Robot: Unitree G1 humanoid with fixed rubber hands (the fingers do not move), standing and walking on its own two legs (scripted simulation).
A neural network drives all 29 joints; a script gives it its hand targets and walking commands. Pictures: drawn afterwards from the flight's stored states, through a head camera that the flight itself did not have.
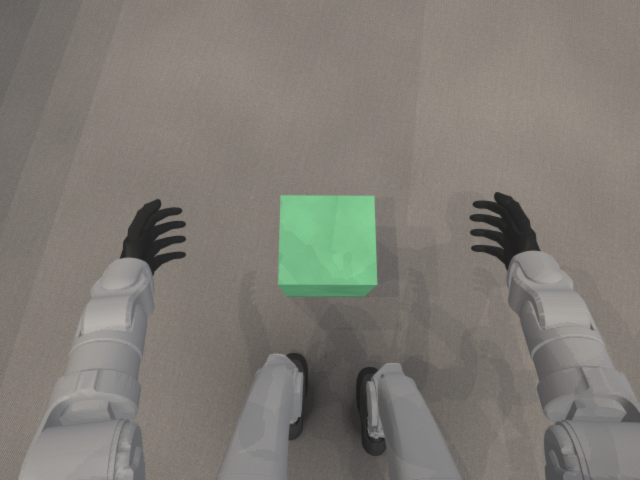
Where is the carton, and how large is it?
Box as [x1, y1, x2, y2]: [278, 195, 376, 296]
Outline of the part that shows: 280,195 278,284 286,296 363,296 376,285 373,196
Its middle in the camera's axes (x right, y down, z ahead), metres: +0.02 +0.03 +0.96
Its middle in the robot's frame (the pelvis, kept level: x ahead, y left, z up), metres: +0.49 +0.02 -0.56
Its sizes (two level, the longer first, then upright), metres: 0.210 0.200 0.250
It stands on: the floor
